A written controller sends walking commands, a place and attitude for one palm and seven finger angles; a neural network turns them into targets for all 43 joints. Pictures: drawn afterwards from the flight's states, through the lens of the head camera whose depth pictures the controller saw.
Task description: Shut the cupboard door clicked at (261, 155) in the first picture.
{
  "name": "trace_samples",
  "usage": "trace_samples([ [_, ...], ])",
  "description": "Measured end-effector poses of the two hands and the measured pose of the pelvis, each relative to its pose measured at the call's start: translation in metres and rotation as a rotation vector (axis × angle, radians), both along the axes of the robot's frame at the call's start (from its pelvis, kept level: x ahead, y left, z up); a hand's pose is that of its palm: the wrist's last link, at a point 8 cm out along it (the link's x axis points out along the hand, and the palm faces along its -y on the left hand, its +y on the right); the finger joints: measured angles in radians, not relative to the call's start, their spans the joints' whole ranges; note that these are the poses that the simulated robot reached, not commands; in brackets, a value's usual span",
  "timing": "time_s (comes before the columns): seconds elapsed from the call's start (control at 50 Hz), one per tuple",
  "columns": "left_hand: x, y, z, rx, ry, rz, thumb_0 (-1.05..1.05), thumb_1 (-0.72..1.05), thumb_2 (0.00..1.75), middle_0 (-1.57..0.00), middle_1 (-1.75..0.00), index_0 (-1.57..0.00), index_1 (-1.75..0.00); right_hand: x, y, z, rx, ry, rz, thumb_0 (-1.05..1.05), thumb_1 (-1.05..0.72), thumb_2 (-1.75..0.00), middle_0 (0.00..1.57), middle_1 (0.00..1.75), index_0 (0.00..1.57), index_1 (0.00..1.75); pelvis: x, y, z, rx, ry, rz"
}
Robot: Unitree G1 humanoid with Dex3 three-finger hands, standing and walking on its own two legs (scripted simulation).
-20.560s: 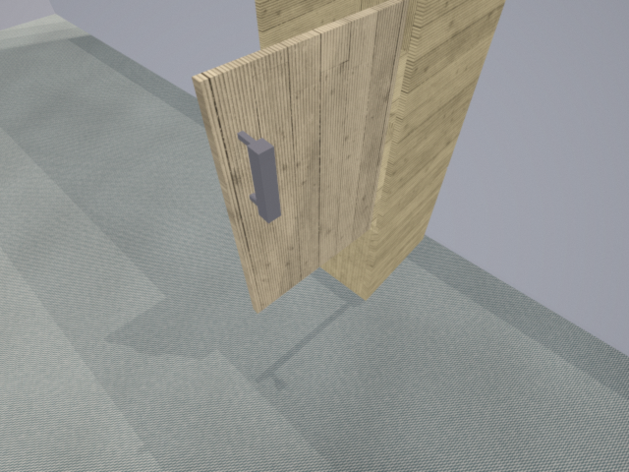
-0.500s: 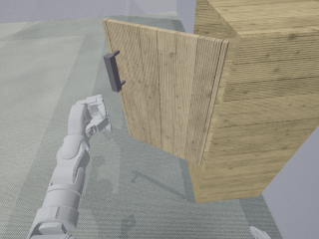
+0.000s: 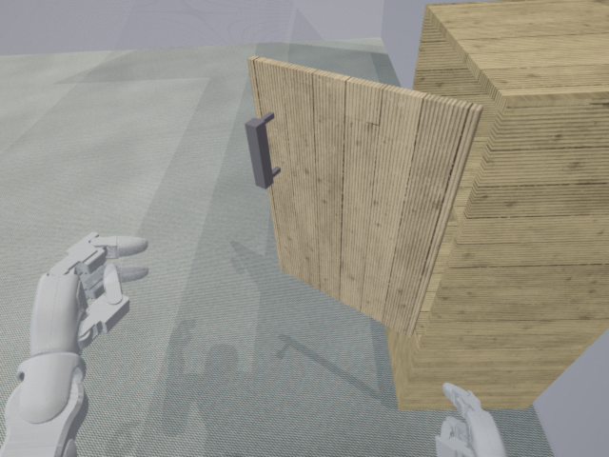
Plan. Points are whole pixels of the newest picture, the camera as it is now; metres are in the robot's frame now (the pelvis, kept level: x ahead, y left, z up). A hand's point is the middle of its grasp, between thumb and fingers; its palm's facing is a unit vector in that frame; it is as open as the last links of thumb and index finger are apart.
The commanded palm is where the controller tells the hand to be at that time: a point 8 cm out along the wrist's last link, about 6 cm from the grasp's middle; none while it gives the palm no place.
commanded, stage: draw the hand back to the body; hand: left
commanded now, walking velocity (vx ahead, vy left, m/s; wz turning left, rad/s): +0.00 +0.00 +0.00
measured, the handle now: (266, 150) +0.64 +0.16 +0.08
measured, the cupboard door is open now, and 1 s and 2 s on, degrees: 56 56 56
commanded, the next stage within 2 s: step back with the hand held close in 0.56 s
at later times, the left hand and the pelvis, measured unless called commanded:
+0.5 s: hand (77, 327) +0.20 +0.26 +0.15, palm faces +0.46 -0.80 -0.39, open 7.4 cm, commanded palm +0.15 +0.30 +0.17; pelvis +0.01 +0.00 +0.00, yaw +0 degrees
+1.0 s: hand (59, 328) +0.19 +0.28 +0.15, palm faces +0.36 -0.79 -0.50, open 7.4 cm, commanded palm +0.13 +0.32 +0.17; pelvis -0.01 +0.02 +0.00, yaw -1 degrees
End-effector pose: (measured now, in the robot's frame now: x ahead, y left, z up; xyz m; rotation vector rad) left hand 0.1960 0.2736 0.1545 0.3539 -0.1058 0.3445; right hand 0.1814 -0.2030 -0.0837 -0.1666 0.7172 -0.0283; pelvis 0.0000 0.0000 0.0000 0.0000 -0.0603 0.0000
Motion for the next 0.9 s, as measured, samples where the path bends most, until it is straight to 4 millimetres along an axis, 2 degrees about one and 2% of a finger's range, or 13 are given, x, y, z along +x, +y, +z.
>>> trace_samples([
  [0.14,-0.029,0.02,0.009,0.077,0.017,0.085,0.01,0.9,0.9,-0.5,-0.62,-0.49,-0.61,-0.008,-0.01,-0.007,-0.012,0.031,-0.029,0.02,-0.9,-0.9,0.2,0.3,0.2,0.3,0.005,-0.001,0.0,0.0,0.004,-0.002],
  [0.28,-0.055,0.033,0.018,0.134,0.016,0.162,0.01,0.9,0.9,-0.32,-0.43,-0.32,-0.42,-0.006,-0.022,-0.006,-0.039,0.013,-0.042,0.02,-0.9,-0.9,0.2,0.3,0.2,0.3,0.007,-0.001,-0.001,-0.002,0.004,0.002],
  [0.44,-0.047,0.026,0.011,0.086,-0.002,0.152,0.01,0.9,0.9,-0.23,-0.33,-0.23,-0.32,0.003,-0.023,0.0,-0.054,-0.026,-0.033,0.02,-0.9,-0.9,0.2,0.3,0.2,0.3,0.006,-0.004,-0.001,0.001,0.004,0.005],
  [0.6,-0.042,0.021,0.017,0.107,-0.014,0.112,0.01,0.89,0.9,-0.22,-0.31,-0.21,-0.3,0.007,-0.02,0.006,-0.035,-0.054,-0.035,0.02,-0.9,-0.9,0.2,0.3,0.2,0.3,0.008,-0.006,-0.001,0.0,0.004,-0.004],
  [0.76,-0.041,0.026,0.02,0.137,-0.011,0.118,0.01,0.89,0.89,-0.21,-0.3,-0.21,-0.3,0.003,-0.021,0.0,-0.039,-0.01,-0.04,0.02,-0.9,-0.9,0.2,0.3,0.2,0.3,0.007,-0.004,-0.001,-0.012,0.03,-0.001],
  [0.9,-0.038,0.034,0.018,0.185,0.021,0.064,0.01,0.89,0.9,-0.21,-0.3,-0.21,-0.3,-0.01,-0.029,-0.002,-0.071,0.045,-0.122,0.02,-0.9,-0.9,0.2,0.3,0.2,0.3,-0.001,0.008,-0.004,-0.017,0.071,-0.015],
])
